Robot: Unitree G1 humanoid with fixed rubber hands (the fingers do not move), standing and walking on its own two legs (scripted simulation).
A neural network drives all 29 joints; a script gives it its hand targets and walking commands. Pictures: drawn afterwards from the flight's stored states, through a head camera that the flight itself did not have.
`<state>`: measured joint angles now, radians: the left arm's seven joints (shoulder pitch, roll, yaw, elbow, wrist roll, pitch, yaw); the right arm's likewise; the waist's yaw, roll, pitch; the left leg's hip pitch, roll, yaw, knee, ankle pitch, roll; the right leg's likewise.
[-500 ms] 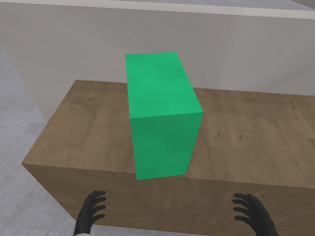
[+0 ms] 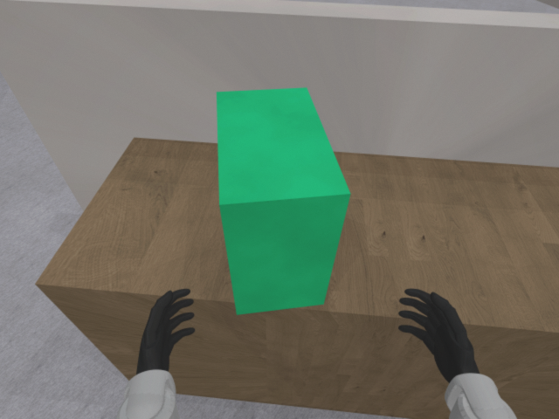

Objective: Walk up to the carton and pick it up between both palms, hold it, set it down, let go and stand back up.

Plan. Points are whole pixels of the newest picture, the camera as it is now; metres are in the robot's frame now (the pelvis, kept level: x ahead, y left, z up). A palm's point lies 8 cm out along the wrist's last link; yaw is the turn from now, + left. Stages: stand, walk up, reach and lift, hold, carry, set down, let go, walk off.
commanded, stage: reach and lift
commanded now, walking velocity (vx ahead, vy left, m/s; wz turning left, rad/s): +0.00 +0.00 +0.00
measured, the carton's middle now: (271, 201) +0.47 +0.06 +0.05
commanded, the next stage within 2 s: none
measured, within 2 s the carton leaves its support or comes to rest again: neither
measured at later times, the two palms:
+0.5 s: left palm (155, 281) +0.26 +0.20 +0.09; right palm (448, 278) +0.30 -0.19 +0.09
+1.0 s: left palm (167, 221) +0.33 +0.19 +0.14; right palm (444, 215) +0.37 -0.19 +0.14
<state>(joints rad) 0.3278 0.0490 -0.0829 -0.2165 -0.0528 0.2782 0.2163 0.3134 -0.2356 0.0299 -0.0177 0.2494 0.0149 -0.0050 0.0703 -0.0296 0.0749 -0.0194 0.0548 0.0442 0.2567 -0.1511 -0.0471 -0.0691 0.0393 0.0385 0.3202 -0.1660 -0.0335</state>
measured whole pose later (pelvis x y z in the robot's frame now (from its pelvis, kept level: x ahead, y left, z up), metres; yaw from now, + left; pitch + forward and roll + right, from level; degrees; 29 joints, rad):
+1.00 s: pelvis -0.01 +0.00 +0.00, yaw -1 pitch +0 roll +1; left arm -0.45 0.08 0.18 -0.07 -0.08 0.82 0.20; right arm -0.57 -0.39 0.09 0.38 0.45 0.38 -0.08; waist 0.03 -0.03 0.03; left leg -0.15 0.06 0.06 0.30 -0.14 -0.04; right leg -0.20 0.05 0.06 0.35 -0.14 -0.03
